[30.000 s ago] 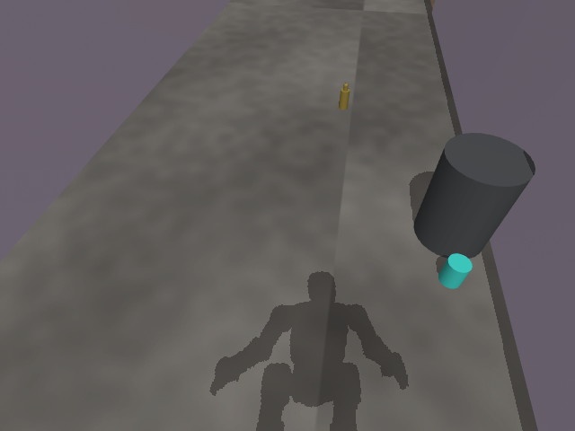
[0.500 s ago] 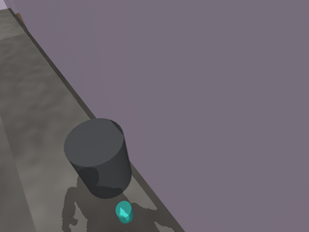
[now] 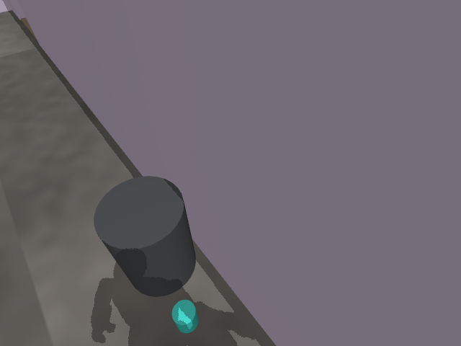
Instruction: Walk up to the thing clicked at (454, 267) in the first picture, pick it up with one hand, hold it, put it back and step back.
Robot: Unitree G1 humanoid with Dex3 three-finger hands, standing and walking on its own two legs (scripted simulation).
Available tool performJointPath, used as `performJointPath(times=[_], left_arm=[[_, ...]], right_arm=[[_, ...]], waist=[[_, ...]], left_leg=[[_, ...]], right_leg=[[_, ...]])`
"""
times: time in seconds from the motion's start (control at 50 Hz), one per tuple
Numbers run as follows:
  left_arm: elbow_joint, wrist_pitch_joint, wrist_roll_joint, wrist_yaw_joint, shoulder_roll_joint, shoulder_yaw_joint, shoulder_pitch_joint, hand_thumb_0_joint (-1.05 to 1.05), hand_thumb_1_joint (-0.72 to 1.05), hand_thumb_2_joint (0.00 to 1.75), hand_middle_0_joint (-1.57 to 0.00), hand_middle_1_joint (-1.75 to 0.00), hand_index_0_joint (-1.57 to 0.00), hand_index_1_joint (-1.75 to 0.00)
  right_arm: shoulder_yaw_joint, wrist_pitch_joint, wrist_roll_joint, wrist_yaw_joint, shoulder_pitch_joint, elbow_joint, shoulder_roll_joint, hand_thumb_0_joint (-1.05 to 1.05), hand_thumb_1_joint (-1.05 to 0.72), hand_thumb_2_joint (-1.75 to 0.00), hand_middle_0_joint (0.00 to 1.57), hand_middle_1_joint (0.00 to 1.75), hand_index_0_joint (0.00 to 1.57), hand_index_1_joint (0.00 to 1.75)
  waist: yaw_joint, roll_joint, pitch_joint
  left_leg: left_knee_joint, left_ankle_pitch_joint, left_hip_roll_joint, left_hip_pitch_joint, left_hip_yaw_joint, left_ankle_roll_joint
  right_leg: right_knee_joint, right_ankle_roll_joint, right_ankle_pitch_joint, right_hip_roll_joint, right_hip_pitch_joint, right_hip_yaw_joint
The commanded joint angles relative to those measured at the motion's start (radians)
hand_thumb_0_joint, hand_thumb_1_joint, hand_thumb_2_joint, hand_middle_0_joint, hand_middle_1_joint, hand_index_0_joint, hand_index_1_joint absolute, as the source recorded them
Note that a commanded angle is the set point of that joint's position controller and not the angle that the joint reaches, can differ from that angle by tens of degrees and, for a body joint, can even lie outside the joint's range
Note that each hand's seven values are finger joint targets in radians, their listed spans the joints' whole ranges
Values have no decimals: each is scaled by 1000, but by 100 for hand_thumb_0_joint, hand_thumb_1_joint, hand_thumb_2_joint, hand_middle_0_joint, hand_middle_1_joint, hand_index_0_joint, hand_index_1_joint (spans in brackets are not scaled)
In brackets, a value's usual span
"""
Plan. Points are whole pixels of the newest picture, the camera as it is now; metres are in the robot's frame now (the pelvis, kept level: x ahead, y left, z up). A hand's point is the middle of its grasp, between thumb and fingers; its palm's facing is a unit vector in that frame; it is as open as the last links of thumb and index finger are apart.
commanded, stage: stand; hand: left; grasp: from above
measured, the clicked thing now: (185, 316) +0.38 +0.20 -0.72
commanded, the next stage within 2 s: step back in 0.38 s
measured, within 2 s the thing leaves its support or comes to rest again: neither
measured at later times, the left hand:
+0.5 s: hand out of the picture +0.06 +0.26 -0.16, palm faces +0.02 -0.93 -0.36, open 7.4 cm
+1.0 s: hand out of the picture +0.00 +0.30 -0.18, palm faces +0.03 -0.92 -0.39, open 7.4 cm
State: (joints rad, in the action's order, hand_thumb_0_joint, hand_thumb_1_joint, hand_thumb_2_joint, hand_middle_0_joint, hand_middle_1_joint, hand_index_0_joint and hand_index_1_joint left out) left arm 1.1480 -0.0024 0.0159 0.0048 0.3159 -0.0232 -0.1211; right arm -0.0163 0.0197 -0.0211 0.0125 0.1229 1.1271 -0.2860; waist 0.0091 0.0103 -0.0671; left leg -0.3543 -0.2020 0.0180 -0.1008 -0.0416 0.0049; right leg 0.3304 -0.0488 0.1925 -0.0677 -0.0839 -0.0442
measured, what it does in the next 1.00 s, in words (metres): walks backwards: left foot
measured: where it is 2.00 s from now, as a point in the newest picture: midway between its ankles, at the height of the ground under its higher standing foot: outside the picture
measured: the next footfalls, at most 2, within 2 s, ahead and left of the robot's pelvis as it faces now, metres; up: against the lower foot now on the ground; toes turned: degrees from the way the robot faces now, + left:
left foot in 0.90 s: -0.11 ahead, +0.13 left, +0.00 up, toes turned +1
right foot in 1.32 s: -0.19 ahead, -0.10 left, +0.00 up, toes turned -1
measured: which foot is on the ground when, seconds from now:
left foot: down 0.00-0.64, up 0.66-0.88, down 0.90-1.00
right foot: down 0.00-0.92, up 0.94-1.00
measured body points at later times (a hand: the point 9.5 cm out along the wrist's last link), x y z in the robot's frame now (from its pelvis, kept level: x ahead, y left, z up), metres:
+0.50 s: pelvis -0.02 +0.00 -0.01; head +0.02 +0.00 +0.44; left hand +0.06 +0.31 -0.14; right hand +0.07 -0.27 -0.15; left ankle +0.00 +0.12 -0.75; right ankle -0.01 -0.15 -0.75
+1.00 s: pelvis -0.13 +0.02 -0.03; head -0.07 +0.05 +0.41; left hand +0.00 +0.34 -0.15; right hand -0.07 -0.31 -0.14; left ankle -0.15 +0.13 -0.75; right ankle -0.06 -0.14 -0.71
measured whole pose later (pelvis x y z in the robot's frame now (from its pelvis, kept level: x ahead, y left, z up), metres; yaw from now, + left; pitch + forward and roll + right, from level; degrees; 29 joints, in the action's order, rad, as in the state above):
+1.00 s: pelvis -0.13 +0.02 -0.03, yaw +3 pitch -1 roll -1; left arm 0.87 0.06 0.02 0.04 0.39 -0.08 -0.05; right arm 0.07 -0.05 -0.05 0.02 0.18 0.94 -0.40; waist -0.03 -0.03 -0.18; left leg -0.71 -0.40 0.02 -0.29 -0.02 0.03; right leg 0.96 0.00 0.51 0.02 -0.54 0.12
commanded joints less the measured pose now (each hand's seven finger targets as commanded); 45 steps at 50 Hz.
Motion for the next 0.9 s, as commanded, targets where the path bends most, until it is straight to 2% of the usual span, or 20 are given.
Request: performJointPath(times=[0.0,0.04,0.34,0.36,0.42,0.52,0.56,0.58,0.6,0.62,0.64,0.66,0.68,0.7,0.72,0.76,0.8,0.84,0.86,0.88], left_arm=[[-56,-21,0,14,206,-32,24,0,90,90,-20,-30,-20,-30],[-59,-20,0,14,213,-35,28,0,90,90,-20,-30,-20,-30],[-64,-23,0,11,215,-30,20,0,90,90,-20,-30,-20,-30],[-93,-16,-25,15,293,-74,40,0,90,90,-20,-30,-20,-30],[-132,-7,-31,22,248,-75,12,0,90,90,-20,-30,-20,-30],[-187,18,-18,20,228,-78,-30,0,90,90,-20,-30,-20,-30],[-187,22,-10,17,224,-87,-82,0,90,90,-20,-30,-20,-30],[-198,20,-7,15,243,-95,-83,0,90,90,-20,-30,-20,-30],[-210,15,-3,16,264,-103,-87,0,90,90,-20,-30,-20,-30],[-221,10,2,15,326,-119,-86,0,90,90,-20,-30,-20,-30],[-265,4,12,19,388,-130,-19,0,90,90,-20,-30,-20,-30],[-306,-2,21,28,403,-136,52,0,90,90,-20,-30,-20,-30],[-327,-1,12,31,357,-130,103,0,90,90,-20,-30,-20,-30],[-337,-1,20,33,326,-119,152,0,90,90,-20,-30,-20,-30],[-348,0,29,35,318,-120,177,0,90,90,-20,-30,-20,-30],[-356,2,41,36,304,-118,141,0,90,90,-20,-30,-20,-30],[-358,6,47,42,322,-123,78,0,90,90,-20,-30,-20,-30],[-364,16,29,37,329,-122,68,0,90,90,-20,-30,-20,-30],[-368,25,16,35,331,-119,66,0,90,90,-20,-30,-20,-30],[-364,36,6,30,275,-105,11,0,90,90,-20,-30,-20,-30]], right_arm=[[58,18,7,-32,-39,-49,-244,0,-90,-90,20,30,20,30],[60,16,7,-33,-30,-47,-249,0,-90,-90,20,30,20,30],[58,18,8,-30,-33,-53,-256,0,-90,-90,20,30,20,30],[83,-4,21,-20,-67,-84,-322,0,-90,-90,20,30,20,30],[100,-19,33,-14,-45,-128,-324,0,-90,-90,20,30,20,30],[122,-47,22,-18,-85,-220,-343,0,-90,-90,20,30,20,30],[124,-54,20,-18,-105,-258,-330,0,-90,-90,20,30,20,30],[123,-59,22,-18,-102,-275,-322,0,-90,-90,20,30,20,30],[118,-62,27,-18,-98,-290,-299,0,-90,-90,20,30,20,30],[109,-67,31,-19,-104,-302,-258,0,-90,-90,20,30,20,30],[107,-73,19,-21,-59,-308,-244,0,-90,-90,20,30,20,30],[117,-79,12,-23,5,-302,-273,0,-90,-90,20,30,20,30],[123,-81,26,-17,53,-286,-288,0,-90,-90,20,30,20,30],[129,-80,33,-13,98,-269,-281,0,-90,-90,20,30,20,30],[128,-80,32,-10,119,-261,-279,0,-90,-90,20,30,20,30],[125,-79,22,-2,110,-260,-275,0,-90,-90,20,30,20,30],[127,-74,9,0,92,-274,-277,0,-90,-90,20,30,20,30],[132,-65,-4,-1,135,-248,-268,0,-90,-90,20,30,20,30],[135,-56,-14,-2,178,-233,-263,0,-90,-90,20,30,20,30],[145,-47,-34,-4,148,-241,-302,0,-90,-90,20,30,20,30]], waist=[[1,0,64],[-3,-1,59],[-1,-4,71],[-8,-16,-29],[-19,56,90],[-7,151,133],[17,154,152],[21,101,147],[33,17,133],[48,-116,92],[30,-247,85],[-6,-226,80],[-36,-142,68],[-67,-146,71],[-68,-171,78],[-28,-193,91],[1,-239,119],[-12,-243,151],[-43,-221,151],[-27,-42,128]], left_leg=[[69,193,-128,-42,-85,13],[75,151,-126,-57,-84,12],[75,175,-131,-47,-84,17],[-17,385,-122,-113,-104,45],[-59,537,-165,-81,-122,103],[-78,353,-209,-178,-171,180],[-136,283,-207,-225,-178,185],[-200,227,-162,-271,-158,169],[-323,124,-78,-302,-114,123],[-525,-78,63,-347,-50,47],[-766,-371,114,-354,-44,27],[-893,-381,57,-334,-125,25],[-912,-318,55,-295,-128,24],[-907,-277,55,-289,-105,20],[-877,-263,44,-266,-84,14],[-703,-291,25,-290,-52,6],[-483,-322,-20,-312,-33,9],[-282,-245,-5,-218,18,14],[-115,-101,-2,-127,36,22],[-34,-53,-79,-80,-98,37]], right_leg=[[-40,52,-101,-73,26,65],[-40,54,-87,-74,31,67],[-36,53,-102,-75,30,66],[69,62,-267,-62,-53,67],[203,78,-241,-12,-43,24],[364,92,-9,43,-80,16],[364,107,29,41,-65,22],[335,124,-15,11,-62,62],[221,165,-94,-67,-80,137],[41,247,-166,-220,-129,312],[-39,347,-203,-382,-224,492],[-32,384,-185,-426,-301,519],[-8,345,-143,-343,-336,377],[19,307,-121,-273,-325,287],[29,273,-71,-240,-341,235],[57,242,18,-207,-246,206],[107,239,-79,-241,-116,249],[181,221,-182,-228,-109,229],[266,189,-190,-196,-173,193],[381,128,-34,-99,-295,125]])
